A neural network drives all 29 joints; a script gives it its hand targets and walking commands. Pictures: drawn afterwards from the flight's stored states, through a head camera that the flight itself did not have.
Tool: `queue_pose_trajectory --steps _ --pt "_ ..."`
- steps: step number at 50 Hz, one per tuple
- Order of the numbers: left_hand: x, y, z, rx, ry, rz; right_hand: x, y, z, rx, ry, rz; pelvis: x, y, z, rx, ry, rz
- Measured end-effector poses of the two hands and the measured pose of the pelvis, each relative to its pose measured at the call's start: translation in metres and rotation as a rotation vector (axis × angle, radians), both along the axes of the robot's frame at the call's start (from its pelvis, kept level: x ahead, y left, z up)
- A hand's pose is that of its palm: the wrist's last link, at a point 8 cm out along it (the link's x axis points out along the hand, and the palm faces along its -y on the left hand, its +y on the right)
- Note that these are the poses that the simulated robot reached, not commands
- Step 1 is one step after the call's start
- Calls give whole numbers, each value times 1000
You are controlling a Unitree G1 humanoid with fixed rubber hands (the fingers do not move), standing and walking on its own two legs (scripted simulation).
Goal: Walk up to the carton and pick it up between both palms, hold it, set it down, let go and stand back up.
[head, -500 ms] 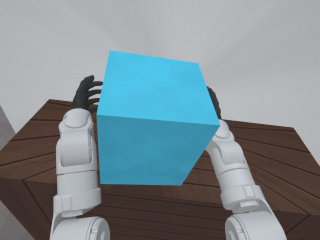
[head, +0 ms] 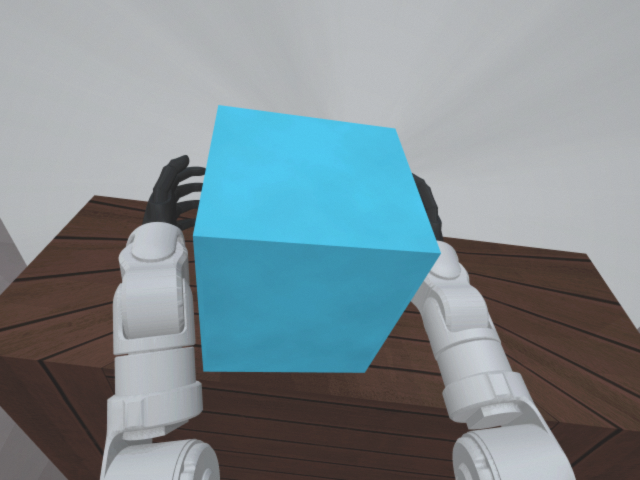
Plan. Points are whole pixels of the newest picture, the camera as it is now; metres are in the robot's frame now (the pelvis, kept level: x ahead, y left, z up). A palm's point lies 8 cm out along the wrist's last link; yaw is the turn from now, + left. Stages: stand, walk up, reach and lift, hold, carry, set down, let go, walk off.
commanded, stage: hold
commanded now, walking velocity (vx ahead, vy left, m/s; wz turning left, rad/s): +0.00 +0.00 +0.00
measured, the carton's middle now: (298, 251) +0.37 +0.01 +0.16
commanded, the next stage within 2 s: none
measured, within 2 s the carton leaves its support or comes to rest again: neither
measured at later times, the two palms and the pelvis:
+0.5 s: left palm (163, 228) +0.35 +0.16 +0.20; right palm (424, 239) +0.36 -0.15 +0.18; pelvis +0.00 +0.00 +0.00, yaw +0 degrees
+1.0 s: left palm (162, 228) +0.35 +0.16 +0.20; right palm (421, 237) +0.36 -0.14 +0.18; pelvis +0.00 +0.00 +0.00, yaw +0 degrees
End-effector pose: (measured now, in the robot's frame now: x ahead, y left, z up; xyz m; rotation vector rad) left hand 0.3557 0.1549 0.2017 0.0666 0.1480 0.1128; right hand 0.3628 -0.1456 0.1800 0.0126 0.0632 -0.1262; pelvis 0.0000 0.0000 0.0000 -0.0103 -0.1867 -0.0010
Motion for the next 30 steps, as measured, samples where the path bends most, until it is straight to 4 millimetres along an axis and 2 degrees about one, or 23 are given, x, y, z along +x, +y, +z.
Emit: queue_pose_trajectory --steps 30 --pt "-6 0 0 -10 -1 -3 -7 0 2 -4 -5 -5 -5 0 0 0 -12 -1"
